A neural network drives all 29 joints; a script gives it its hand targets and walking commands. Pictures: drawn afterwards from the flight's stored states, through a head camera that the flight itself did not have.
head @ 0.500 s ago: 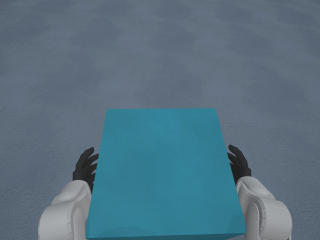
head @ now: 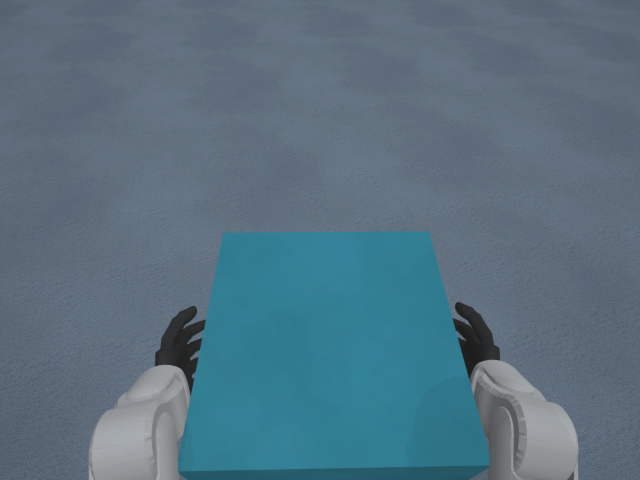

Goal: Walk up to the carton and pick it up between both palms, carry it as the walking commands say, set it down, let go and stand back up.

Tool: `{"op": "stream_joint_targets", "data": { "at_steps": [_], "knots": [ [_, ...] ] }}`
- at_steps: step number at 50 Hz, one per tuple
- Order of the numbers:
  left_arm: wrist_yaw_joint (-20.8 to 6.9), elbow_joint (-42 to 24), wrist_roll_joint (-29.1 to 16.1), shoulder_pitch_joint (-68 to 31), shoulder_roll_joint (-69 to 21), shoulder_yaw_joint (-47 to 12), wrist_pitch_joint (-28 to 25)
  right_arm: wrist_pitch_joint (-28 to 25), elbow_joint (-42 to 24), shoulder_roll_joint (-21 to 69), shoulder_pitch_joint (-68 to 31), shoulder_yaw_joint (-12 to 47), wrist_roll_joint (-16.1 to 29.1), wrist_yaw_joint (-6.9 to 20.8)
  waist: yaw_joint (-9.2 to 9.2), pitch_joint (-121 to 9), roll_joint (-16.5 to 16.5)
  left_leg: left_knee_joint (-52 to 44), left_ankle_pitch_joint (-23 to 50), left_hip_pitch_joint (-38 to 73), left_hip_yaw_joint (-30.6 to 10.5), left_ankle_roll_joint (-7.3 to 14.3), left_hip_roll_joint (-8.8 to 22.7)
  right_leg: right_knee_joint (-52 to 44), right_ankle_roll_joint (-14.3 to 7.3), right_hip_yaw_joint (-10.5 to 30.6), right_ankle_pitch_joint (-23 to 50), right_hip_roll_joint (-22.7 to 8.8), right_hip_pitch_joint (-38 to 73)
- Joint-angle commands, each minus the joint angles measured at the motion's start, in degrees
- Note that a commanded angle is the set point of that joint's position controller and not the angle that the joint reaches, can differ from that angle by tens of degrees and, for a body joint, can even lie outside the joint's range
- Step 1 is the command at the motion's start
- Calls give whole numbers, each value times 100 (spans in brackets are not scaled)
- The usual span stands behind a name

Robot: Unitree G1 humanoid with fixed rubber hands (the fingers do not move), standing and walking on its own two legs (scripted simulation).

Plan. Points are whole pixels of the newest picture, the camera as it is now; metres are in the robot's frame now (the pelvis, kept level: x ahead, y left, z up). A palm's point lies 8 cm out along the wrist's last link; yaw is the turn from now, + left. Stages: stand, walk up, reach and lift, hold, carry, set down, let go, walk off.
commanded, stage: carry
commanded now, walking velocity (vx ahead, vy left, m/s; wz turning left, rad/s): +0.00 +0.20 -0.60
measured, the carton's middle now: (326, 378) +0.26 -0.01 +0.01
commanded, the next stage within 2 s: none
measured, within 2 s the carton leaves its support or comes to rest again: neither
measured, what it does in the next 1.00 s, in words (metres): steps to the left, turning right: left foot, then right foot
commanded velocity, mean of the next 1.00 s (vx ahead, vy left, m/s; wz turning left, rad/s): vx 0.00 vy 0.20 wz -0.59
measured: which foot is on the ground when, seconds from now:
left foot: up 0.00-0.18, down 0.20-0.52, up 0.54-0.80, down 0.82-1.00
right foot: down 0.00-0.20, up 0.22-0.50, down 0.52-0.82, up 0.84-1.00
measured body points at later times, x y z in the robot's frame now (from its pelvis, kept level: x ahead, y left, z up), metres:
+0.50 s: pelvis -0.03 +0.13 -0.01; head -0.02 +0.13 +0.44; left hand +0.28 +0.21 +0.07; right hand +0.17 -0.11 +0.07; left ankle +0.01 +0.19 -0.73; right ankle -0.08 +0.05 -0.72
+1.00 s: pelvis -0.02 +0.27 +0.00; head +0.00 +0.28 +0.45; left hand +0.29 +0.27 +0.06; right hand +0.10 -0.01 +0.07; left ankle +0.04 +0.33 -0.73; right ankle -0.10 +0.18 -0.65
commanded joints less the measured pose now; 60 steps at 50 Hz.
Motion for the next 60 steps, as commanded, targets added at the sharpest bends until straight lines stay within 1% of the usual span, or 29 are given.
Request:
{"op": "stream_joint_targets", "data": {
  "at_steps": [1, 5, 9, 10, 11, 12, 15, 19, 23, 24, 25, 26, 27, 28, 30, 32, 39, 41, 42, 43, 45, 48, 51, 54, 56, 57, 58, 59, 60],
  "knots": [
    [-1208, -1071, -1941, -2542, -4167, -4352, -17, -99, -812, 4614, -2774, 4720, 2015, 1190, 131, -1360, -765, 168, 426, -456, -513, -236, 214, -903, -453, 1376, 2542, -1369, 1490],
    [-1167, -993, -1807, -2114, -3825, -4302, 55, -56, -742, 4354, -2365, 4616, 1899, 1104, 175, -1417, -1225, -739, 153, 52, -316, -213, -76, -774, -490, 1606, 2758, -1374, 1202],
    [-1136, -899, -1732, -2050, -3716, -4374, 106, -5, -498, 4258, -2130, 4479, 1795, 1123, 91, -1497, -1352, -2936, 765, 1481, -20, -82, -307, -288, -122, 1377, 2205, -996, 488],
    [-1123, -911, -1730, -2070, -3729, -4405, 115, 6, -502, 4234, -2086, 4471, 1780, 1139, 56, -1680, -711, -3577, 843, 2267, -443, 34, 106, 288, 82, 1114, 1337, -660, -27],
    [-1123, -887, -1721, -2108, -3744, -4450, 129, 13, -459, 4169, -1982, 4414, 1703, 1156, 24, -1475, 928, -4039, 1529, 2780, -1821, 442, 1515, 1257, 399, 531, -735, -49, -1335],
    [-1159, -1072, -1842, -2479, -3830, -4627, 136, -50, -386, 4265, -1937, 4347, 1666, 1184, -14, -1514, 2131, -3921, 2289, 2510, -2180, 1151, 2123, 2529, 522, 111, -2387, 236, -1756],
    [-1239, -986, -2127, -2832, -4146, -4629, 101, -110, -642, 4447, -2232, 4364, 1722, 1190, 9, -1046, 988, -3731, 2342, 1902, -941, 1106, 1543, 3969, 368, 319, -1553, -19, -1543],
    [-1190, -896, -2126, -2805, -4045, -4577, 68, -104, -708, 4351, -2300, 4387, 1754, 1147, 78, -1069, 934, -3467, 1830, 2022, -396, 1031, 1212, 2729, 456, -185, -1215, -23, -1036],
    [-1189, -521, -1952, -2390, -3926, -4384, 160, -22, -507, 4267, -2146, 4454, 1642, 1110, 30, -1402, 1050, -2895, 3528, 2426, -433, 1307, 1463, 774, 167, -412, -1155, 29, -380],
    [-1210, -386, -1923, -2283, -3968, -4338, 167, -10, -433, 4252, -2154, 4475, 1620, 1108, 91, -1439, 921, -2656, 3703, 2312, -300, 1147, 1445, -15, 117, -408, -633, -3, -28],
    [-1233, -286, -1901, -2239, -4028, -4310, 162, -5, -344, 4252, -2150, 4500, 1622, 1112, 157, -1412, 560, -2316, 3421, 1924, -48, 824, 1368, -1046, 128, -144, 274, -267, 537],
    [-1251, -226, -1882, -2206, -4098, -4281, 156, -17, -326, 4266, -2268, 4562, 1655, 1129, 187, -1303, -168, -1816, 2569, 784, 87, 424, 1223, -1407, 58, 819, 863, -1011, 1521],
    [-1265, -44, -1757, -2036, -4021, -4167, 104, 25, -382, 4308, -2318, 4622, 1691, 1136, 165, -1427, -2048, -870, 57, -766, 237, 2, 389, -1285, -716, 3333, 3240, -2731, 2340],
    [-1275, -181, -1848, -2117, -4122, -4245, 55, -3, -462, 4430, -2632, 4712, 1860, 1155, 185, -1244, -1960, 170, -996, -1283, -331, -46, 185, -1266, -1180, 3458, 3924, -2826, 2191],
    [-1276, -472, -1889, -2434, -4248, -4351, -23, -82, -416, 4640, -2786, 4868, 1925, 1193, 197, -1276, -775, 610, -210, -856, -741, -71, 330, -951, -698, 2064, 2876, -1961, 1877],
    [-1251, -858, -1988, -2703, -4237, -4346, -76, -138, -598, 4768, -2849, 4837, 2001, 1189, 177, -1206, -856, 249, 370, -474, -528, -172, 247, -909, -422, 1434, 2274, -1437, 1365],
    [-1168, -777, -1755, -2130, -3756, -4287, 43, -57, -463, 4359, -2301, 4651, 1855, 1113, 230, -1322, -1532, -1984, 319, 852, -68, -129, -329, -687, -235, 1596, 2174, -1201, 760],
    [-1150, -771, -1748, -2155, -3782, -4363, 61, -41, -394, 4375, -2184, 4612, 1825, 1139, 137, -1577, -890, -3439, 875, 2184, -205, -10, -104, 31, 32, 1205, 1260, -773, 106],
    [-1142, -742, -1713, -2196, -3769, -4369, 82, -19, -353, 4325, -2096, 4561, 1783, 1154, 85, -1493, 495, -4059, 1168, 2797, -1462, 272, 1142, 1139, 282, 683, -350, -271, -904],
    [-1178, -886, -1837, -2517, -3880, -4575, 92, -88, -270, 4358, -1993, 4458, 1681, 1180, 30, -1444, 2210, -4098, 1722, 2589, -2319, 1048, 2116, 2344, 464, 74, -2380, 281, -1794],
    [-1240, -922, -2054, -2873, -4061, -4634, 77, -128, -472, 4444, -2185, 4415, 1706, 1196, 17, -1103, 1413, -3774, 2507, 2036, -1537, 1224, 1799, 3903, 291, 425, -2114, 50, -1721],
    [-1270, -822, -2217, -2920, -4252, -4615, 27, -170, -616, 4544, -2401, 4449, 1738, 1152, 127, -890, 793, -3653, 1729, 1791, -433, 957, 1202, 3493, 425, 19, -1130, -144, -1223],
    [-1210, -818, -2171, -2812, -4038, -4587, 42, -117, -633, 4389, -2302, 4477, 1729, 1126, 105, -1161, 947, -3381, 2073, 2100, -427, 1092, 1212, 2277, 361, -223, -1272, -45, -797],
    [-1201, -507, -1972, -2432, -3958, -4437, 109, -44, -501, 4286, -2178, 4553, 1668, 1118, 49, -1465, 979, -3005, 3899, 2589, -805, 1342, 1579, 821, 193, -302, -1205, 91, -421],
    [-1233, -242, -1874, -2189, -4060, -4358, 114, -13, -339, 4271, -2186, 4585, 1667, 1147, 167, -1493, 710, -2706, 4126, 2351, -654, 1016, 1556, -888, 160, -182, 148, -36, 347],
    [-1241, -179, -1850, -2171, -4132, -4330, 106, -24, -305, 4313, -2269, 4637, 1711, 1182, 178, -1520, 294, -2399, 3766, 1837, -462, 665, 1411, -1298, 128, 223, 700, -511, 1067],
    [-1250, -177, -1791, -2179, -4106, -4278, 78, -18, -351, 4332, -2320, 4682, 1746, 1204, 151, -1635, -746, -1778, 2526, 783, -206, 229, 967, -1031, -123, 1459, 2206, -1511, 1900],
    [-1247, -130, -1734, -2132, -4173, -4243, 2, 12, -531, 4415, -2693, 4806, 1888, 1233, 195, -1411, -1708, -1482, 158, 205, 38, 36, 348, -994, -683, 2175, 3493, -2120, 1775],
    [-1249, -367, -1838, -2419, -4230, -4306, -13, 5, -588, 4499, -2897, 4898, 2001, 1237, 223, -1362, -1535, -947, -570, 88, -166, 24, 265, -1072, -840, 2094, 3513, -2157, 1696]
  ]
}}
